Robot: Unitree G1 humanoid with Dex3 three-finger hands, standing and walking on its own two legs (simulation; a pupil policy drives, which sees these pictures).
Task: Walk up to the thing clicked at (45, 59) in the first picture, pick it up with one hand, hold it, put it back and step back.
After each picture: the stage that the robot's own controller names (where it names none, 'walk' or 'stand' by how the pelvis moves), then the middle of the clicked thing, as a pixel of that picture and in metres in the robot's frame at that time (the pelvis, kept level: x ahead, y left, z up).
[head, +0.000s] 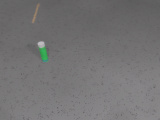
stand; (43, 52) +1.27 +0.43 -0.65
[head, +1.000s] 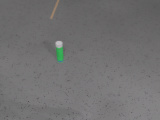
walk; (59, 52) +1.18 +0.23 -0.63
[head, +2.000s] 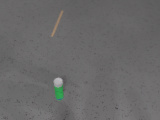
walk; (58, 89) +0.72 +0.16 -0.64
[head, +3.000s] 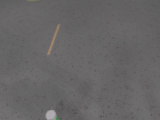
stand; out of the picture +0.49 +0.25 -0.63
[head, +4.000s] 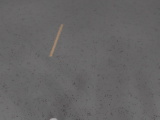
stand; out of the picture +0.42 +0.22 -0.65
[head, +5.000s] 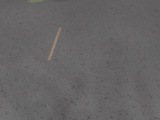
stand; out of the picture +0.40 +0.22 -0.66
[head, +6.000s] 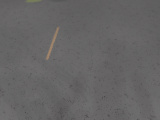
stand; out of the picture +0.42 +0.23 -0.66
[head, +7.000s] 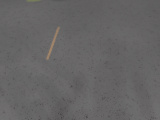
stand; out of the picture +0.41 +0.23 -0.66
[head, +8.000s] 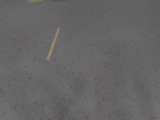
stand; out of the picture +0.41 +0.23 -0.66
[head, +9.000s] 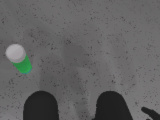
go down; (21, 61) +0.47 +0.26 -0.33
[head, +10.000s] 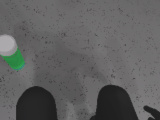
go down; (12, 55) +0.47 +0.29 -0.27
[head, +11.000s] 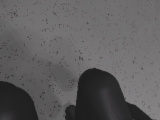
close in; out of the picture +0.44 +0.34 -0.16
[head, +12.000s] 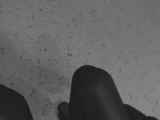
close; out of the picture +0.44 +0.34 -0.16
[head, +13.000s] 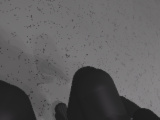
lift; out of the picture +0.39 +0.33 -0.16
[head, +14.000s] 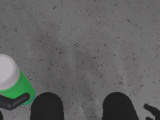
lift; (15, 85) +0.31 +0.23 -0.01
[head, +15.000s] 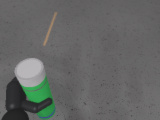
hold; (39, 93) +0.31 +0.16 +0.04
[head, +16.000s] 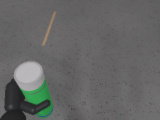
hold; (38, 94) +0.31 +0.16 +0.03
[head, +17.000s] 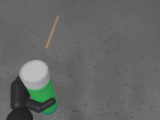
crouch; (43, 92) +0.32 +0.15 +0.04
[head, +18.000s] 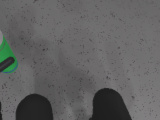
crouch; out of the picture +0.44 +0.25 -0.05
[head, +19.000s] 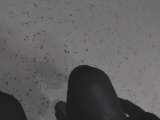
lower; out of the picture +0.42 +0.33 -0.16
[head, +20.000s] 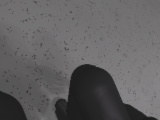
lower; out of the picture +0.42 +0.35 -0.16
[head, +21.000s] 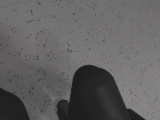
lower; out of the picture +0.42 +0.35 -0.16
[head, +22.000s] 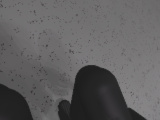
lower; out of the picture +0.41 +0.33 -0.16
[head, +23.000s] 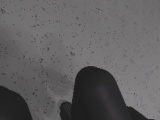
loosen; out of the picture +0.42 +0.31 -0.14
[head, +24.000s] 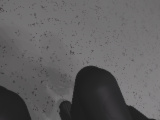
withdraw; out of the picture +0.43 +0.32 -0.16
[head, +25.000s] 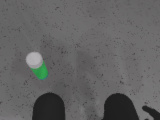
walk; (38, 67) +0.48 +0.24 -0.35
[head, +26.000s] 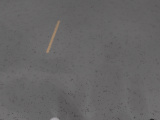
stand; out of the picture +0.41 +0.19 -0.59
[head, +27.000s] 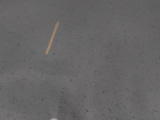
stand; out of the picture +0.41 +0.20 -0.60
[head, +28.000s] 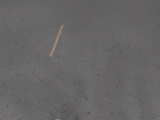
stand; out of the picture +0.42 +0.19 -0.63
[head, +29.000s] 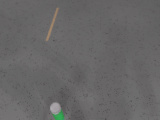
walk; (57, 113) +0.46 +0.20 -0.64
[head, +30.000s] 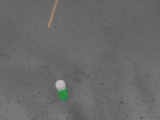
walk; (62, 91) +0.59 +0.18 -0.64
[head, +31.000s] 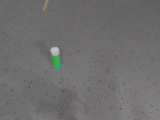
walk; (56, 59) +0.90 +0.19 -0.63
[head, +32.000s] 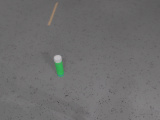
stand; (59, 66) +0.99 +0.23 -0.65
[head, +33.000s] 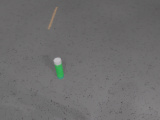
stand; (59, 68) +1.01 +0.24 -0.66
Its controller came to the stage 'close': yes
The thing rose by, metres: 0.68
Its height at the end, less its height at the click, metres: +0.00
